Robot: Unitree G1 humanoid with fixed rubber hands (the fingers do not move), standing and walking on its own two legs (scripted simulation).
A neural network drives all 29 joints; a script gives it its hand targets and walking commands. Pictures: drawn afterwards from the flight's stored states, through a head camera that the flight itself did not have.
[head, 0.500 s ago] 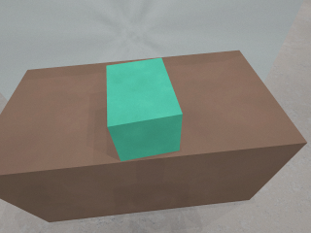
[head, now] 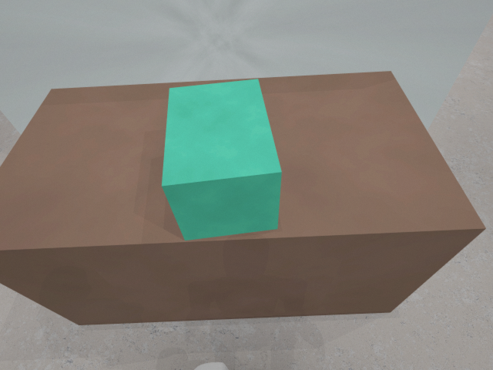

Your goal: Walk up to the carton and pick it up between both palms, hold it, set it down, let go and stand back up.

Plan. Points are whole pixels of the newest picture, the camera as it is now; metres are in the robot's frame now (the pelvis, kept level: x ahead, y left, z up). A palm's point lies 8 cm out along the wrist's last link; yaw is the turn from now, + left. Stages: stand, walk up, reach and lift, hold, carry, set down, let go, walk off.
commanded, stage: walk up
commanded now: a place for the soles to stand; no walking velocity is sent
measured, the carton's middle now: (222, 157) +0.55 +0.09 -0.03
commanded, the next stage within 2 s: none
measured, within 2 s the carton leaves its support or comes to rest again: neither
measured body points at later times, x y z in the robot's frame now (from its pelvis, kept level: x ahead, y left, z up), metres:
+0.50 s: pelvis +0.00 -0.02 +0.00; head +0.02 -0.02 +0.45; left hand +0.01 +0.23 -0.15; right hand +0.04 -0.25 -0.16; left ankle +0.04 +0.10 -0.73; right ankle +0.01 -0.15 -0.73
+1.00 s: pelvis +0.02 -0.04 +0.01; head +0.04 -0.04 +0.45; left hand +0.04 +0.20 -0.15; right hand +0.04 -0.28 -0.15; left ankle +0.04 +0.10 -0.73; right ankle +0.01 -0.15 -0.73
